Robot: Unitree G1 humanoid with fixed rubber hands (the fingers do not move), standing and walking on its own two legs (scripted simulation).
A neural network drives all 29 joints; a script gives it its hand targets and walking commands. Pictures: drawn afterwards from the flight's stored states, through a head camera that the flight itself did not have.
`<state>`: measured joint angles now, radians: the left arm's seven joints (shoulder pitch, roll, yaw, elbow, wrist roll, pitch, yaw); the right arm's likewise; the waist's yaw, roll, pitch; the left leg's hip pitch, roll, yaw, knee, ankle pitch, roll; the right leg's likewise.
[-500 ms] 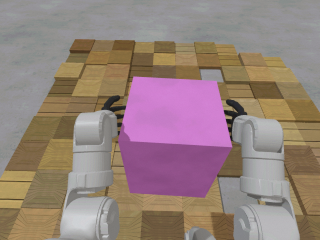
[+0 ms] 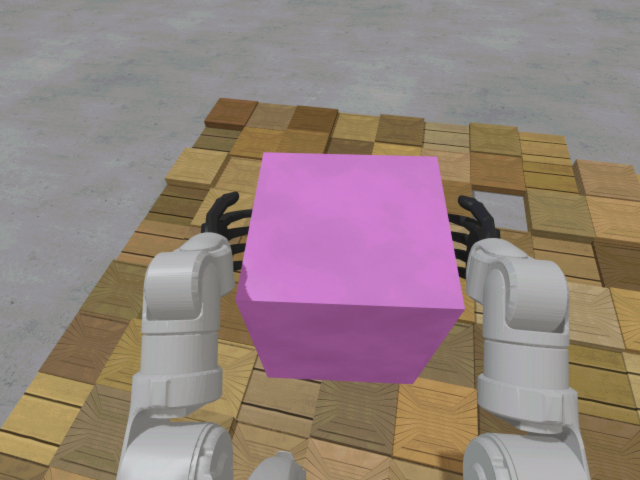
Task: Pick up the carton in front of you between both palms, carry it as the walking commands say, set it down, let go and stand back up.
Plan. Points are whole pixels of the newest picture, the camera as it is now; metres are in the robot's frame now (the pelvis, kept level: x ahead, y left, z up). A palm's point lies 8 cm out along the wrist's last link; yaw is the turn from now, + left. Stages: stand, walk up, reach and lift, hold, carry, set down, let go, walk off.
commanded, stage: carry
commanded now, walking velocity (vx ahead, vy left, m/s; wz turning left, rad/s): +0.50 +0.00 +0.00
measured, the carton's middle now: (344, 277) +0.38 +0.03 +0.03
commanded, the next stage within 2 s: none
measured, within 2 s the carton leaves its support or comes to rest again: neither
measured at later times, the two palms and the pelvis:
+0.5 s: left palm (268, 111) +0.66 +0.19 +0.09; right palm (451, 130) +0.63 -0.11 +0.09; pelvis +0.29 +0.07 -0.01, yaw -2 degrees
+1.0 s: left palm (262, 39) +0.92 +0.25 +0.10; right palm (405, 37) +0.94 -0.05 +0.10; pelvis +0.64 +0.08 +0.00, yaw +0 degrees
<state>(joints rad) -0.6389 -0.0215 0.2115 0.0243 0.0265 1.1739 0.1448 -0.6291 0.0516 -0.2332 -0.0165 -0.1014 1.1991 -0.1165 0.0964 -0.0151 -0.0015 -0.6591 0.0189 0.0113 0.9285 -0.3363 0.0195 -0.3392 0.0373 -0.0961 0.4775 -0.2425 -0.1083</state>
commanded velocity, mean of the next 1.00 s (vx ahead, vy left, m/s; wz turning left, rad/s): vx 0.50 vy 0.00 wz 0.00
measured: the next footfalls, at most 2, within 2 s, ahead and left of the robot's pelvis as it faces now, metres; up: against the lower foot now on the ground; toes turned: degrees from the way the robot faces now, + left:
left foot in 0.22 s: +0.33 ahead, +0.14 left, +0.00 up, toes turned +3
right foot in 0.64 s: +0.56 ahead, -0.03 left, +0.00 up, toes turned -5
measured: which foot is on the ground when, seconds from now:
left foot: up 0.00-0.20, down 0.22-0.68, up 0.70-1.00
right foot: down 0.00-0.28, up 0.30-0.62, down 0.64-1.00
